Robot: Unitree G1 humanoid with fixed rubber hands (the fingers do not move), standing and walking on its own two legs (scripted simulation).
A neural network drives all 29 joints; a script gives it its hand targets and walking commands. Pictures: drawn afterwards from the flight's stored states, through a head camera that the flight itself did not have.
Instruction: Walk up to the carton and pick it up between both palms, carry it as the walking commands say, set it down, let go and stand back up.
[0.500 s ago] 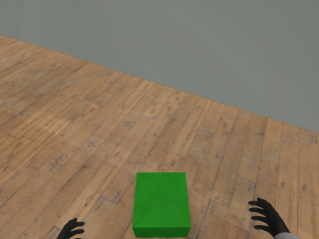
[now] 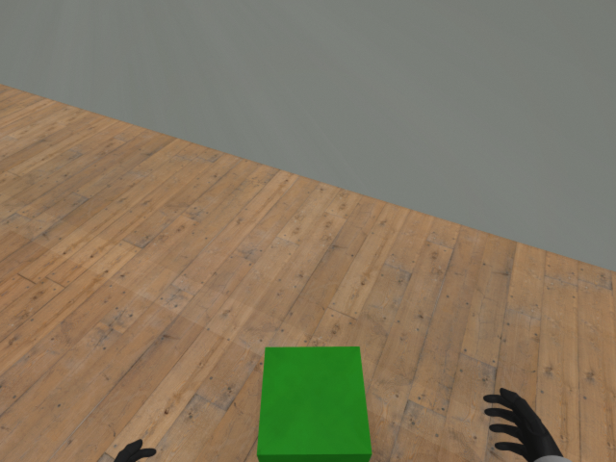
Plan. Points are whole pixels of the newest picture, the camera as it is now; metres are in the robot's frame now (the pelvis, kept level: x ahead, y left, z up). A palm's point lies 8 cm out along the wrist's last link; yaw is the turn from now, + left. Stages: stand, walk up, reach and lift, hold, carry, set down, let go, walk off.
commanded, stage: stand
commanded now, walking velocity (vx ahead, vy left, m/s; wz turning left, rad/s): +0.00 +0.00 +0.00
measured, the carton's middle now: (313, 409) +0.44 +0.02 -0.66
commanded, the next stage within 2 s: none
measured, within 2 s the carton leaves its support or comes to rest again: neither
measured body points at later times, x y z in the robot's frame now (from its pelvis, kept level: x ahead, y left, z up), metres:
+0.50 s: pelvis -0.01 +0.00 +0.00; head -0.03 +0.01 +0.45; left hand +0.11 +0.29 -0.11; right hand +0.16 -0.26 -0.07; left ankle +0.00 +0.12 -0.73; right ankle -0.04 -0.12 -0.73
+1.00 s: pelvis -0.02 +0.00 +0.00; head -0.04 +0.01 +0.45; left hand +0.09 +0.30 -0.11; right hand +0.14 -0.26 -0.08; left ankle +0.00 +0.12 -0.73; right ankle -0.04 -0.12 -0.73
